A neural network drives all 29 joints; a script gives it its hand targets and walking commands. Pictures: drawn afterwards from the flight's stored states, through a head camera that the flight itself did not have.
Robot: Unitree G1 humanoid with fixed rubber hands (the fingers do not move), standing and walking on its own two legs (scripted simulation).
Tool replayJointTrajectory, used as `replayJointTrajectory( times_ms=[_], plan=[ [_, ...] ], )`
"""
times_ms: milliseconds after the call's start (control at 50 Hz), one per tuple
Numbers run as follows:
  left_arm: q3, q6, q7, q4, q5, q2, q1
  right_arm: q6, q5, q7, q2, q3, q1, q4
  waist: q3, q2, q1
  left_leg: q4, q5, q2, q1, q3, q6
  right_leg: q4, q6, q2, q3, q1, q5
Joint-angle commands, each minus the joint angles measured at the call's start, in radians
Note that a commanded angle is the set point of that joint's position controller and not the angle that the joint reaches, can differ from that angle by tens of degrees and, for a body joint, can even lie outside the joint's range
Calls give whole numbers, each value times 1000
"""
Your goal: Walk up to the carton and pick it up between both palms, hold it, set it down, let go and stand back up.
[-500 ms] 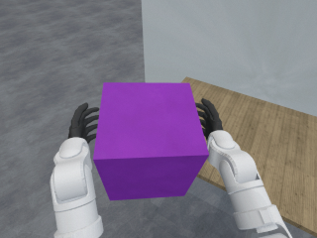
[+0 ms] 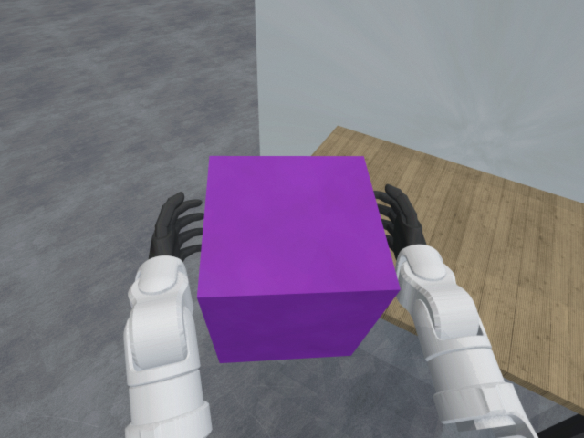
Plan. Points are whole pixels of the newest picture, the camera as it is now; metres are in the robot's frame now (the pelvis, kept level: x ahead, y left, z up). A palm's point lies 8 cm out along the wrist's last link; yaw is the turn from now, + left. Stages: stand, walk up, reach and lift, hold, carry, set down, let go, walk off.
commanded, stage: set down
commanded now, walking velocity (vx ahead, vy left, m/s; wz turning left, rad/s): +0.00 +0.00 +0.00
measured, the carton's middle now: (287, 265) +0.36 +0.08 +0.05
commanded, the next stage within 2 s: none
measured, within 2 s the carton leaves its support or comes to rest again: neither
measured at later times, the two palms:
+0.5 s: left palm (228, 220) +0.36 +0.16 +0.13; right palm (450, 251) +0.37 -0.14 +0.10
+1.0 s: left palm (220, 214) +0.38 +0.17 +0.12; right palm (428, 244) +0.40 -0.13 +0.08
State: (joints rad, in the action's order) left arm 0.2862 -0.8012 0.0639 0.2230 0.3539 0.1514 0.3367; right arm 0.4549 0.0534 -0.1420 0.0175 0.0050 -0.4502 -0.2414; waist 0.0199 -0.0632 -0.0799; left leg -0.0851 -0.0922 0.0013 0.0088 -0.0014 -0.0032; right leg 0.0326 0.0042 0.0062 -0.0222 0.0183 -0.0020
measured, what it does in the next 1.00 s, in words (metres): stands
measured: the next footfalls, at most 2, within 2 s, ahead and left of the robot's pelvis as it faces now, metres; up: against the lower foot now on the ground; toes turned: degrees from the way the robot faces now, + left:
none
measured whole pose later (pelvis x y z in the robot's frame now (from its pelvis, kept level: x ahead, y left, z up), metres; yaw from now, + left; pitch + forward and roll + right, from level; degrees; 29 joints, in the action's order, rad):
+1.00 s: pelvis +0.04 -0.01 +0.00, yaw +5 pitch +7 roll +0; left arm 0.36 -0.36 0.12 -0.33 0.34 0.13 0.48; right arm 0.23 -0.28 -0.06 0.11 -0.26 -0.46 -0.51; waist -0.17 0.02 0.01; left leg -0.09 -0.08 0.00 -0.11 0.06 0.00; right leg -0.08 -0.01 0.00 0.07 0.05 -0.01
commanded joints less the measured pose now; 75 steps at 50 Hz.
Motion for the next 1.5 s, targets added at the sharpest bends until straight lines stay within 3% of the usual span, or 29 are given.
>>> replayJointTrajectory(
  times_ms=[0, 40, 100, 140, 180, 240, 300, 340, 380, 480, 560, 640, 720, 800, 840, 940, 1040, 1080, 1120, 1220, 1320, 1380, 1480],
  plan=[
    [-418, 92, 99, 65, -169, 276, 650, -88, -15, 139, 276, 125, -607, 91, -385, 209, 72, 65, 151, -29, 14, -48, 35, 36, 15, 22, 57, 11, 169],
    [-394, 86, 118, -5, -164, 270, 638, -78, -67, 144, 248, 50, -586, 23, -364, 208, 103, 79, 149, -35, 26, -45, 46, 16, 17, 28, 66, 45, 183],
    [-341, 83, 155, -72, -155, 261, 593, -65, -140, 147, 212, -39, -533, -31, -351, 178, 144, 95, 46, -38, 77, -32, 62, -34, 18, 39, 82, 49, 144],
    [-320, 91, 180, -66, -155, 262, 563, -65, -163, 148, 212, -43, -510, 3, -400, 136, 163, 106, -126, -42, 147, -22, 71, -65, 18, 47, 90, 11, 42],
    [-332, 103, 196, -14, -164, 275, 520, -78, -153, 146, 227, 1, -488, 83, -508, 106, 181, 123, -383, -44, 250, -13, 83, -82, 21, 58, 95, -70, -143],
    [-380, 119, 186, 88, -191, 321, 465, -106, -83, 137, 290, 152, -490, 231, -664, 56, 167, 147, -762, -34, 350, 6, 85, -59, 29, 71, 91, -202, -438],
    [-412, 113, 147, 143, -197, 345, 389, -126, -8, 130, 352, 279, -466, 331, -663, 32, 123, 130, -893, -9, 340, 8, 69, -50, 33, 63, 76, -275, -524],
    [-407, 95, 124, 145, -173, 327, 333, -130, 30, 130, 348, 330, -444, 350, -576, 25, 74, 112, -855, -4, 281, 2, 60, -44, 37, 55, 58, -311, -500],
    [-379, 79, 114, 125, -139, 296, 285, -130, 47, 131, 329, 352, -421, 342, -478, 29, 39, 87, -730, -10, 229, -11, 57, -40, 45, 47, 47, -328, -463],
    [-325, 88, 120, 35, -102, 252, 304, -137, 36, 135, 308, 313, -385, 191, -236, 65, 6, 24, -344, -18, 93, -42, 38, -43, 44, 23, 33, -282, -243],
    [-329, 171, 125, 8, -112, 247, 415, -168, 1, 135, 361, 263, -406, 117, -276, 82, 18, -18, -137, -20, 31, -45, 6, -36, 47, -4, 18, -253, -119],
    [-372, 310, 123, 3, -153, 282, 550, -227, -51, 132, 412, 230, -451, 98, -470, 92, 54, -28, -106, -27, -12, -31, -14, -4, 52, -17, 14, -292, -176],
    [-382, 434, 123, -144, -172, 306, 640, -276, -156, 139, 402, 143, -501, 8, -562, 86, 102, -28, -27, -30, -79, -21, -15, -2, 54, -18, 31, -261, -138],
    [-321, 493, 143, -332, -146, 299, 627, -279, -262, 157, 392, 33, -465, -111, -515, 38, 124, -6, 41, -39, -123, -23, -15, -22, 57, -2, 68, -168, -38],
    [-274, 499, 159, -406, -123, 288, 586, -273, -300, 163, 384, -18, -440, -156, -470, 25, 131, -1, 18, -38, -126, -20, -13, -36, 56, 8, 82, -141, -39],
    [-152, 483, 178, -514, -62, 249, 500, -270, -305, 186, 366, -58, -476, -160, -386, 32, 84, -13, -75, -33, -98, -19, -17, -56, 50, 24, 91, -153, -107],
    [-156, 496, 136, -484, -53, 265, 597, -321, -258, 223, 381, -35, -686, -90, -483, 73, 17, 0, -180, -19, -61, -22, -7, -49, 30, 28, 88, -134, -126],
    [-192, 508, 109, -476, -62, 299, 630, -343, -250, 239, 390, -21, -738, -86, -563, 80, 9, 19, -239, -16, -9, -22, 5, -50, 23, 32, 89, -112, -143],
    [-232, 513, 92, -485, -78, 338, 637, -354, -251, 245, 386, -19, -747, -103, -628, 92, 31, 54, -325, -15, 69, -19, 26, -64, 17, 40, 89, -80, -179],
    [-317, 523, 86, -434, -114, 402, 623, -359, -251, 231, 393, -42, -631, -189, -731, 125, 123, 153, -631, -22, 301, -7, 90, -117, 2, 66, 96, -18, -349],
    [-360, 515, 96, -393, -135, 422, 636, -353, -257, 212, 417, -59, -544, -273, -653, 153, 181, 186, -758, -29, 324, -4, 117, -147, -4, 71, 98, 9, -441],
    [-324, 513, 99, -408, -117, 398, 614, -359, -251, 199, 420, -50, -540, -271, -584, 136, 165, 170, -733, -36, 266, -9, 104, -126, 6, 65, 89, -59, -507],
    [-225, 542, 92, -502, -80, 353, 577, -391, -229, 188, 434, 10, -611, -214, -534, 58, 79, 83, -582, -42, 88, -11, 37, -40, 37, 44, 59, -256, -639]
  ],
)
